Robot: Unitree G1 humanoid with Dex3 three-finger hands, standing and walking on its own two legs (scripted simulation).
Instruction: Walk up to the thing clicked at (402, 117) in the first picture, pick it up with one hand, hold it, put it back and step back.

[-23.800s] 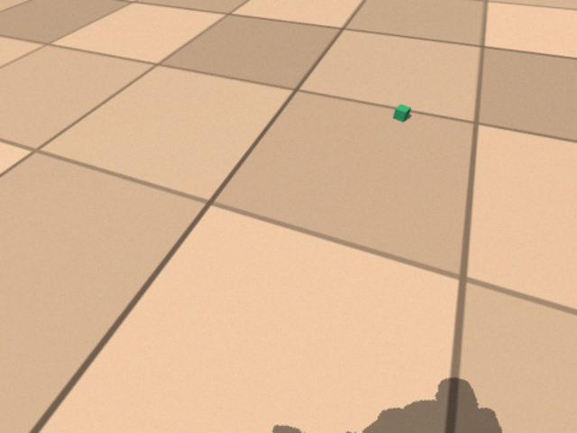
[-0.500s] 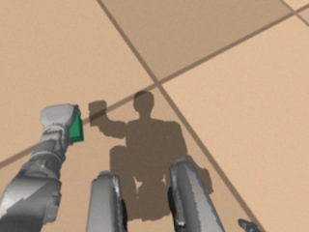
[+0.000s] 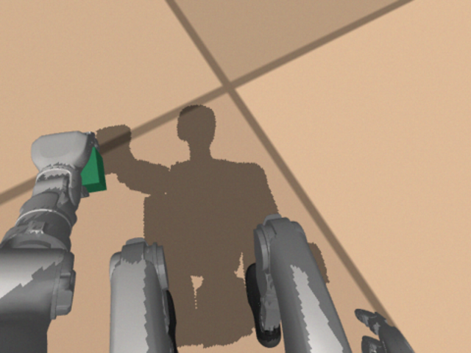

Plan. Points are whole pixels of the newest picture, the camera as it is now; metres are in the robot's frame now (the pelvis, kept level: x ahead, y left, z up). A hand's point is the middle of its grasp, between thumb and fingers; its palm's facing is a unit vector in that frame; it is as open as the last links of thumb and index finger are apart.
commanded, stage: crouch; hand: left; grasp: from above
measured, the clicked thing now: (81, 172) +0.46 +0.24 -0.20
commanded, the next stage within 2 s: lower in 0.48 s
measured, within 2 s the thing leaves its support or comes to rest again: neither
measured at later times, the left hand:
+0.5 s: hand (84, 175) +0.46 +0.24 -0.22, palm faces -0.45 -0.03 -0.89, open 10.0 cm
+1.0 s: hand (92, 179) +0.47 +0.24 -0.28, palm faces -0.46 -0.04 -0.89, open 10.0 cm
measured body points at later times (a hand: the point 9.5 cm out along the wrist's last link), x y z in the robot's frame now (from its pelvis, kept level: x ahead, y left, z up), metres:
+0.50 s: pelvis -0.01 +0.00 -0.06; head +0.23 +0.04 +0.32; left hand +0.48 +0.24 -0.17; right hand +0.01 -0.28 -0.17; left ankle +0.07 +0.13 -0.38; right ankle +0.09 -0.13 -0.38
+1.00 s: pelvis -0.01 +0.00 -0.09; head +0.25 +0.05 +0.28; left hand +0.49 +0.24 -0.23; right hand +0.01 -0.28 -0.19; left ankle +0.07 +0.13 -0.38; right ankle +0.09 -0.13 -0.38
